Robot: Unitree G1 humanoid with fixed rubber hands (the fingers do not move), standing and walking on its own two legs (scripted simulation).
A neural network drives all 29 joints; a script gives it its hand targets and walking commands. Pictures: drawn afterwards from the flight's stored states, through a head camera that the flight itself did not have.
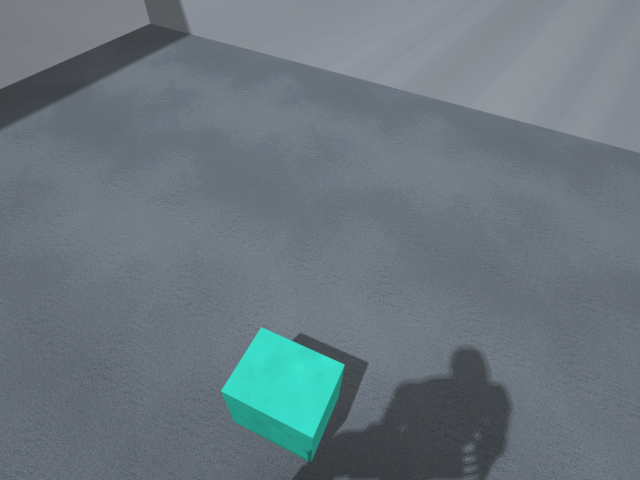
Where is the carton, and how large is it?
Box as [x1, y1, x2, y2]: [221, 327, 344, 461]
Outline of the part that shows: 261,327 224,385 221,392 235,422 295,454 311,461 337,399 344,364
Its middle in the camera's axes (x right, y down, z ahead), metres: -0.09 +0.44 +1.10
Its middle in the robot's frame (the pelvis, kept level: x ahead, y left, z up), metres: +0.46 +0.08 -0.64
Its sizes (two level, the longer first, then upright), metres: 0.258 0.201 0.249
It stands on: the floor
